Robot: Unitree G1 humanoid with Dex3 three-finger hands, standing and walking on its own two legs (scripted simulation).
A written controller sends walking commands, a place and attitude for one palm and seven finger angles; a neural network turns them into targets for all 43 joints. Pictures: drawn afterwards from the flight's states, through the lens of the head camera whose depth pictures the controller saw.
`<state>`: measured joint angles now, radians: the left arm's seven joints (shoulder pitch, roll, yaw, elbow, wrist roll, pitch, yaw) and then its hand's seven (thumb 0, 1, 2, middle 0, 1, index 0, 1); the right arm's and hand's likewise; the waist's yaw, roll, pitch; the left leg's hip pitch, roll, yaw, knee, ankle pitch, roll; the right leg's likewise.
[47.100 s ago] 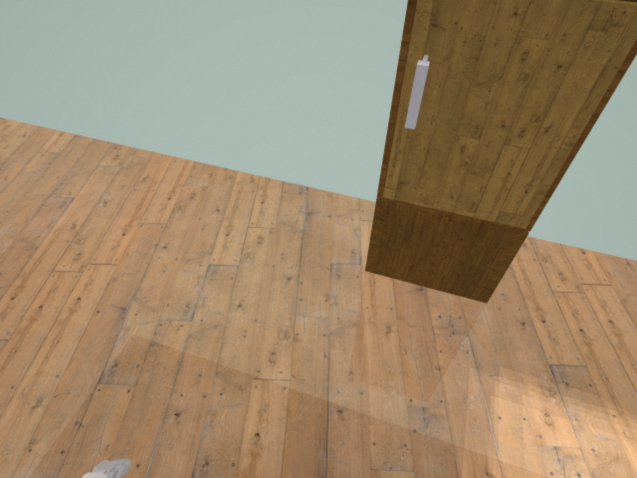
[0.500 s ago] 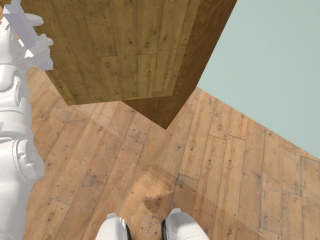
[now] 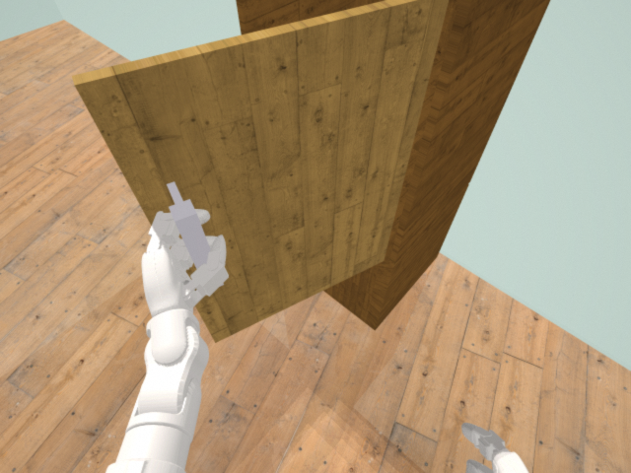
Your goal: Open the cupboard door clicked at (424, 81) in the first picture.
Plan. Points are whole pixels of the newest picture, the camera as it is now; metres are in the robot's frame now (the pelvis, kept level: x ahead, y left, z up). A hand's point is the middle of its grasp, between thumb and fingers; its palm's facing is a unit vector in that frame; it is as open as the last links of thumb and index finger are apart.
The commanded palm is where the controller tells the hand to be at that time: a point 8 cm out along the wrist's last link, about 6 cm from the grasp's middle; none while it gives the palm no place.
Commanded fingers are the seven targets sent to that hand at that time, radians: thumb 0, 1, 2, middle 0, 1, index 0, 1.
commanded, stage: pull the door open along its arc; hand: left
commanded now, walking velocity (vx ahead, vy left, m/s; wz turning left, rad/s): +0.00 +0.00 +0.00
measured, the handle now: (194, 238) +0.40 +0.17 +0.07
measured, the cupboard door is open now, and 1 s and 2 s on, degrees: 71 81 84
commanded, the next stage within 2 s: open thumb and fingers to let go in 0.22 s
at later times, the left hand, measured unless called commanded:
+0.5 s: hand (255, 299) +0.31 +0.08 +0.07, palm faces +0.45 -0.89 -0.02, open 6.6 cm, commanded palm +0.27 +0.12 +0.06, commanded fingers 0.00 0.20 0.60 -0.35 -1.27 -0.35 -1.27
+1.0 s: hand (253, 292) +0.32 +0.08 +0.07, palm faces +0.40 -0.92 +0.00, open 14.1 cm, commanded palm +0.28 +0.12 +0.06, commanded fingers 0.00 -0.50 0.30 -0.19 -0.55 -0.19 -0.55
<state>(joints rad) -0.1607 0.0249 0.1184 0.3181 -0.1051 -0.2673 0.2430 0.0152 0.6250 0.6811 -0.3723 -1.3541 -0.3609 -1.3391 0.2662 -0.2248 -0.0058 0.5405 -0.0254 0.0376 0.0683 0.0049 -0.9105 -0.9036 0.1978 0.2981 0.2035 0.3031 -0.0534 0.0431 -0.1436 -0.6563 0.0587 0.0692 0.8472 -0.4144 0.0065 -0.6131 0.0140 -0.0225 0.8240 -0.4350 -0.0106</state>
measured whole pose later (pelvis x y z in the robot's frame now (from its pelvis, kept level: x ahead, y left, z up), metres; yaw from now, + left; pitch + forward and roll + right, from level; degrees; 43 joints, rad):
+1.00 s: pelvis -0.03 -0.02 +0.00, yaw +3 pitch +8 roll +0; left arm -0.21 -0.08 -0.08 0.45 0.04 -0.31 0.54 0.00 -0.45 0.32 -0.34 -1.01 -0.31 -1.00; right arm 0.22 -0.20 -0.01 0.66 -0.08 0.00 0.00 0.01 -0.91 -0.90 0.20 0.30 0.20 0.30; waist -0.02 0.04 -0.11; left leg -0.63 0.03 0.02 0.84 -0.37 -0.01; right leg -0.58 -0.01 -0.07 0.86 -0.43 -0.04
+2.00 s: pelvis -0.04 -0.01 +0.00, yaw +2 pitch +5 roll +0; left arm 0.02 0.09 -0.09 0.22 -0.11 -0.29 0.01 -0.01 -0.50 0.30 -0.21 -0.34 -0.20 -0.33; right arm 0.22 -0.21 0.04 0.56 0.00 -0.03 -0.01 0.01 -0.91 -0.90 0.20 0.30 0.21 0.30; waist 0.00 0.03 -0.06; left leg -0.57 0.03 0.05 0.83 -0.36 0.00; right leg -0.53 -0.01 -0.04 0.85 -0.42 -0.02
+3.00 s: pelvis -0.02 +0.00 +0.01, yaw +4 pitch +4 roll -1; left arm 0.40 0.25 0.13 -0.22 -0.29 -0.15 -0.24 -0.01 -0.50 0.30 -0.15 -0.30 -0.15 -0.30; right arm 0.26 -0.25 0.05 0.53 0.03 -0.21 -0.08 0.01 -0.91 -0.90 0.20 0.30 0.21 0.30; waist 0.03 0.07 -0.08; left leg -0.50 0.02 0.01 0.82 -0.39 0.01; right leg -0.42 -0.01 -0.08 0.79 -0.43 -0.01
